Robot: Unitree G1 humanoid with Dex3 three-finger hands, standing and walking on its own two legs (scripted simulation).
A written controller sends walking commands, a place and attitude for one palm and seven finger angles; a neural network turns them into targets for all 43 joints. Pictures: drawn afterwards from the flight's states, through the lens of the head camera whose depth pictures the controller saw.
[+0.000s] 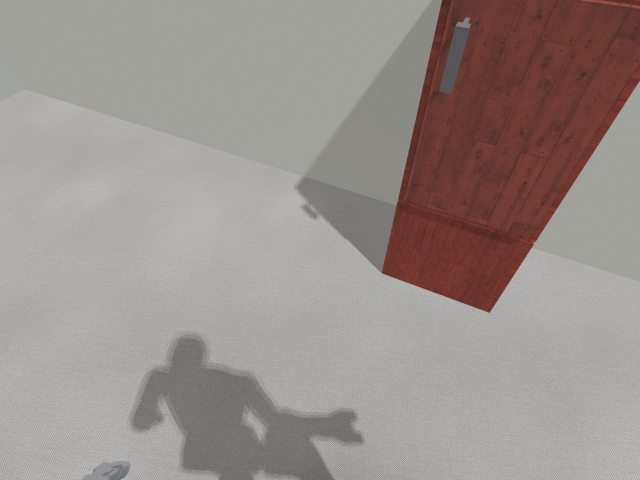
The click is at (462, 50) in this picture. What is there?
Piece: cupboard door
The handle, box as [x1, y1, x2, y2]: [439, 17, 470, 93]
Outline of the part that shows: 469,18 466,17 462,22 458,22 455,26 439,91 450,93 452,89 470,24 468,23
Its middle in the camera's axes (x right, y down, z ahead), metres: +0.30 -0.40 +0.84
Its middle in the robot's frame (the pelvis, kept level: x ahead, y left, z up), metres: +0.93 -0.24 +0.12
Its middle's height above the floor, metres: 0.89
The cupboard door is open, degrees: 0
